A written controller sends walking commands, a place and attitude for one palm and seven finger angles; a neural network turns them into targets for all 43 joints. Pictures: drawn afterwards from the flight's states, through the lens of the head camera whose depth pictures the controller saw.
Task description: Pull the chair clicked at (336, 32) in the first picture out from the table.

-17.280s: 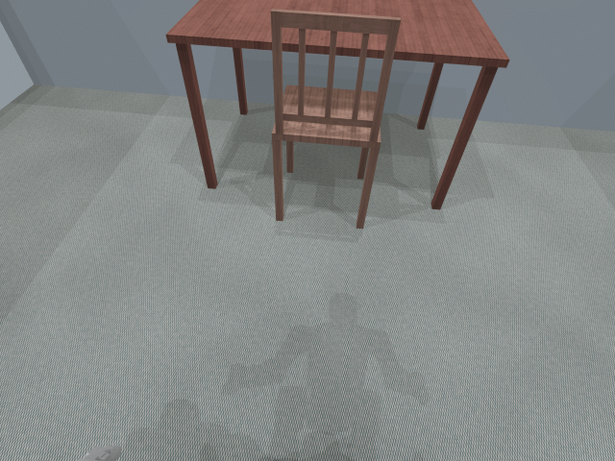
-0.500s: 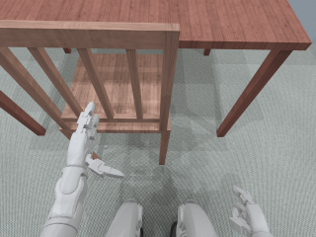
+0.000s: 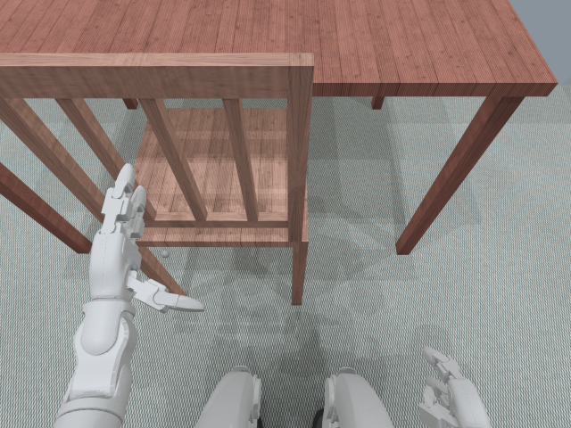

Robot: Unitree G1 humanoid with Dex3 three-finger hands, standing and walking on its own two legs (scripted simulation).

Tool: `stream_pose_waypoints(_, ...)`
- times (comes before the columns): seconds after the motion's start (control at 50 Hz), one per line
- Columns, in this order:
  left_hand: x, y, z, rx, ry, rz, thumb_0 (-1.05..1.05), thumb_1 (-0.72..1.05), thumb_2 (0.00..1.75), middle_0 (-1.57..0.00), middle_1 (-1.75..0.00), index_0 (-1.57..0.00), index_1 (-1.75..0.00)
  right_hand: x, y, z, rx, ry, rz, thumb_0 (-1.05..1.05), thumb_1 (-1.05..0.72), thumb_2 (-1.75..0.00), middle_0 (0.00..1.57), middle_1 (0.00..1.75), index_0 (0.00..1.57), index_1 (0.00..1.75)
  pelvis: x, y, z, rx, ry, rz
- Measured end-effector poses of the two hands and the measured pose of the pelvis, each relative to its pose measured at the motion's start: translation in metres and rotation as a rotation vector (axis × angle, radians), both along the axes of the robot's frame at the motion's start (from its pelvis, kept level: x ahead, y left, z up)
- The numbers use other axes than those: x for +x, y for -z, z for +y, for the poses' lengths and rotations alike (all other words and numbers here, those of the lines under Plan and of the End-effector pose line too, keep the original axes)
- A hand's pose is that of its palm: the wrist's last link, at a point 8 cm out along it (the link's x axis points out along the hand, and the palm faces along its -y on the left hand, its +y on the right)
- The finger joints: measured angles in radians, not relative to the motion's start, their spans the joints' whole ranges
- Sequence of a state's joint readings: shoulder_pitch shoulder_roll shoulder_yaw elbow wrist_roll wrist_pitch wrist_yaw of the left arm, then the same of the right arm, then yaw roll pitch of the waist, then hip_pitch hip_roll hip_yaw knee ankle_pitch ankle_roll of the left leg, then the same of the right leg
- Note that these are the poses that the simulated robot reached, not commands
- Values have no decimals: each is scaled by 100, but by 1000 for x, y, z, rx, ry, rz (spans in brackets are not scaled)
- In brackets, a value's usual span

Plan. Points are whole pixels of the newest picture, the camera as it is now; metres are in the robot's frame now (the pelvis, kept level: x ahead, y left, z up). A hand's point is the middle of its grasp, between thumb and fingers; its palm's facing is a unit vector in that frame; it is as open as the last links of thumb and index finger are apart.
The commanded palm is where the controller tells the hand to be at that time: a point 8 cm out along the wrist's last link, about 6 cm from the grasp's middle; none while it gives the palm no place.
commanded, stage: aim the fingers beside a spindle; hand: left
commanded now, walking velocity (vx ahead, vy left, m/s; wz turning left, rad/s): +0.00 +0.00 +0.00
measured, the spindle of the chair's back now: (181, 168) +0.47 +0.18 +0.04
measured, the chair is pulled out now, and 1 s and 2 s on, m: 0.00 0.00 0.00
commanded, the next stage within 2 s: push the fingers through the gap in 1.04 s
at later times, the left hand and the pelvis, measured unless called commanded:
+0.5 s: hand (182, 285) +0.30 +0.16 +0.00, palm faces -0.02 -1.00 +0.00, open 16.9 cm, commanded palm +0.29 +0.22 +0.03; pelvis +0.00 +0.01 +0.00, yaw +0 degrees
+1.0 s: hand (169, 256) +0.32 +0.17 +0.05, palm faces +0.05 -1.00 -0.08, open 16.9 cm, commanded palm +0.29 +0.21 +0.02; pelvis +0.00 +0.01 +0.00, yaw +0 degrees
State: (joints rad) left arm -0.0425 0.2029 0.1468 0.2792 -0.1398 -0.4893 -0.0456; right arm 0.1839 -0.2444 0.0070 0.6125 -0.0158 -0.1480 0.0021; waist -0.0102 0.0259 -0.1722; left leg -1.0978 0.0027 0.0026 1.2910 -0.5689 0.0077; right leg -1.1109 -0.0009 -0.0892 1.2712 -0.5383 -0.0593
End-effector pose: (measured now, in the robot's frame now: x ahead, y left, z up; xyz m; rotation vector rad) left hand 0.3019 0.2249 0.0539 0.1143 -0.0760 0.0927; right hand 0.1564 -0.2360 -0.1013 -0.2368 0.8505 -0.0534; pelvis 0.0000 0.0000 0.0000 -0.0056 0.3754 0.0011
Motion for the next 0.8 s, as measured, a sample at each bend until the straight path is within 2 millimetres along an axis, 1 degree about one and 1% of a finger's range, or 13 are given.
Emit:
stream_pose_waypoints(0.06, -1, 22, 3, -39, 28, 129, -1, -50, 30, -6, -8, -5, -8, 0, 0, 1, 9, 0, 0, 1, -90, -90, 20, 30, 20, 30, -1, -1, 0, -2, -7, -1)
stream_pose_waypoints(0.14, -9, 52, -16, -106, 100, 260, -1, -50, 30, -5, -8, -5, -8, -1, -2, 0, -10, 13, -16, 1, -90, -90, 20, 30, 20, 30, -2, 0, 2, -7, -9, 5)
stream_pose_waypoints(0.18, -9, 49, -25, -109, 116, 221, -1, -50, 30, -6, -8, -5, -8, -1, -4, -2, -29, 15, -25, 1, -90, -90, 20, 30, 20, 30, -2, 1, 3, -9, -6, 6)
stream_pose_waypoints(0.22, -6, 34, -26, -93, 106, 126, -2, -50, 30, -6, -8, -6, -8, -1, -4, -2, -39, 13, -29, 1, -90, -90, 20, 30, 20, 30, -2, 2, 4, -9, -2, 5)
stream_pose_waypoints(0.28, 2, 7, -13, -44, 57, -10, -2, -50, 30, -6, -8, -6, -8, -2, -4, -1, -37, 8, -23, 1, -90, -90, 20, 30, 20, 30, -2, 2, 4, -6, 2, 2)
stream_pose_waypoints(0.32, 7, 1, 0, -24, 26, -26, -2, -50, 30, -7, -8, -6, -8, -2, -3, 1, -26, 6, -14, 1, -90, -90, 20, 30, 20, 30, -2, 2, 5, -6, 1, 1)
stream_pose_waypoints(0.4, 4, 27, 11, -56, 34, 150, -1, -50, 30, -6, -8, -6, -8, -3, -3, 6, -1, 8, -5, 1, -90, -90, 20, 30, 20, 30, -2, -1, 7, -9, -2, 1)
stream_pose_waypoints(0.48, -15, 52, -6, -115, 99, 269, -1, -49, 30, -5, -8, -5, -8, -5, -7, 8, -12, 17, -15, 1, -90, -90, 20, 30, 20, 30, -2, -2, 11, -16, -5, 3)
stream_pose_waypoints(0.56, -19, 28, -16, -98, 99, 110, -2, -50, 30, -6, -8, -5, -8, -4, -8, 10, -36, 1, -27, 1, -90, -90, 20, 30, 20, 30, -2, 0, 13, -18, -3, -2)
stream_pose_waypoints(0.62, -9, 5, -9, -53, 64, -29, -2, -50, 30, -6, -8, -6, -8, -2, -5, 12, -37, -17, -24, 1, -90, -90, 20, 30, 20, 30, -4, 2, 14, -18, -6, -4)
stream_pose_waypoints(0.66, 0, 4, -2, -34, 48, -36, -1, -50, 30, -6, -8, -6, -8, 0, -3, 13, -30, -24, -19, 1, -90, -90, 20, 30, 20, 30, -6, 4, 13, -20, -8, -1)
stream_pose_waypoints(0.72, 8, 26, 2, -50, 58, 94, -1, -50, 30, -6, -8, -6, -8, 1, -2, 16, -14, -17, -13, 1, -90, -90, 20, 30, 20, 30, -7, 4, 14, -20, -8, 4)
stream_pose_waypoints(0.8, -2, 54, -10, -100, 103, 258, -1, -50, 30, -6, -8, -5, -8, -1, -5, 16, -10, 7, -16, 1, -90, -90, 20, 30, 20, 30, -5, 1, 16, -21, -4, 11)
